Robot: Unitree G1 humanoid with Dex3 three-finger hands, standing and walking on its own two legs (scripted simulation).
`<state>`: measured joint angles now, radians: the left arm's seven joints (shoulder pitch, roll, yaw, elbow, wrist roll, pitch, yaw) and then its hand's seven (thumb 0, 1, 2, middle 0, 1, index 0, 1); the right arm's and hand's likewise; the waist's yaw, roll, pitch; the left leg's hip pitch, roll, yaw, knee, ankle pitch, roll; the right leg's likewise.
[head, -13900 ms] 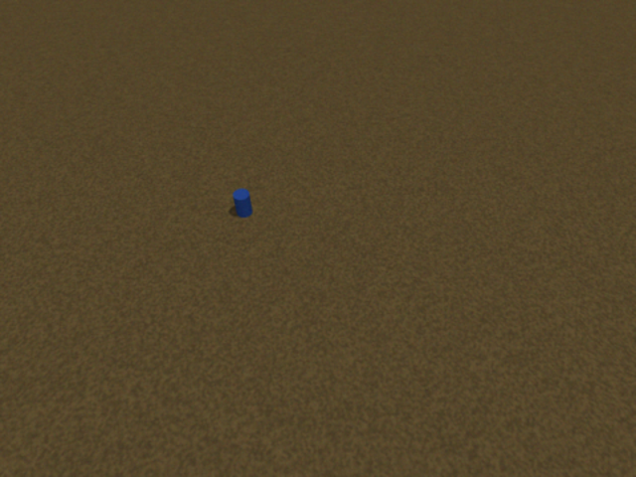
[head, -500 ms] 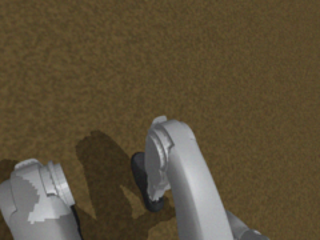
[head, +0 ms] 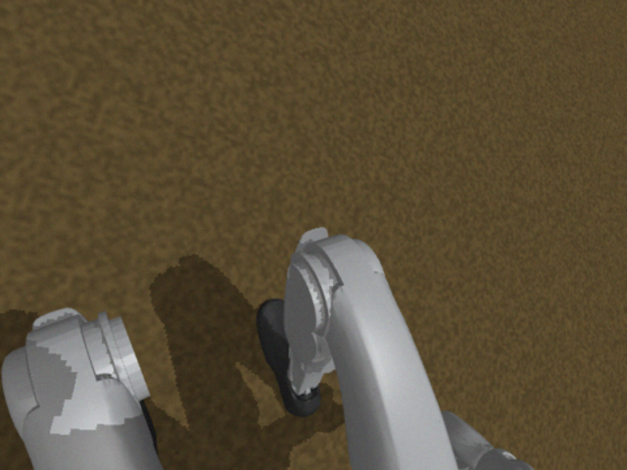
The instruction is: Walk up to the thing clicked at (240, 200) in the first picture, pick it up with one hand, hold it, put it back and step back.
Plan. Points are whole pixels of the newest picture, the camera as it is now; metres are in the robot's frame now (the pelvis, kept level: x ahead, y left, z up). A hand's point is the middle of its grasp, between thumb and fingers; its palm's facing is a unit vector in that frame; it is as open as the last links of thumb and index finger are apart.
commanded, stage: close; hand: left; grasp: from above
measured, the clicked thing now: out of the picture +0.47 +0.30 -0.25
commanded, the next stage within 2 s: settle in 0.60 s
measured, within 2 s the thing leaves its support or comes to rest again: leaves its support in 1.12 s
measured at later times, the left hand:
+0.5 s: hand out of the picture +0.45 +0.30 -0.22, palm faces -0.44 -0.12 -0.89, open 11.2 cm
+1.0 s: hand out of the picture +0.45 +0.30 -0.22, palm faces -0.44 -0.12 -0.89, open 10.0 cm
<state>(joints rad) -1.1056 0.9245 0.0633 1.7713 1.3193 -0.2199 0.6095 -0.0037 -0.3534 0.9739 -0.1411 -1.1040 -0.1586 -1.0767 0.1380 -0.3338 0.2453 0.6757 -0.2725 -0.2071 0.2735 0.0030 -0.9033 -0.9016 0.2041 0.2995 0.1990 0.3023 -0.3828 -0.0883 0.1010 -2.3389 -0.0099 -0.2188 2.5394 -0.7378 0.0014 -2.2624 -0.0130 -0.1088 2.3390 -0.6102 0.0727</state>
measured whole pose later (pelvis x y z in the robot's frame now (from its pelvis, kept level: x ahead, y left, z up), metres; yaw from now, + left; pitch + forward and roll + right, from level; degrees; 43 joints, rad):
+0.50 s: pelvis +0.00 +0.00 +0.00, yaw +0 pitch +30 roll -13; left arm -1.09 0.90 0.05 1.76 1.31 -0.22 0.61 0.00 -0.15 0.95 -0.37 -1.10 -0.31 -1.06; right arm 0.15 -0.33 0.24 0.67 -0.27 -0.20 0.27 0.00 -0.91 -0.90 0.20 0.30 0.20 0.30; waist -0.38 -0.08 0.09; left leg -2.34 -0.01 -0.21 2.53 -0.74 0.00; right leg -2.26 -0.02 -0.10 2.33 -0.61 0.07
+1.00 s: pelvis +0.00 +0.00 +0.00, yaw +1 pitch +31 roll -13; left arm -1.05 0.87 0.10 1.69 1.32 -0.20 0.57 0.01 -0.10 0.88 -0.60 -1.02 -0.50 -1.04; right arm 0.17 -0.33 0.21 0.68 -0.26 -0.19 0.26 0.00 -0.92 -0.91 0.20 0.30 0.20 0.30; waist -0.37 -0.06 0.06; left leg -2.34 -0.01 -0.21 2.52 -0.74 -0.01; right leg -2.28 -0.02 -0.10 2.33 -0.61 0.06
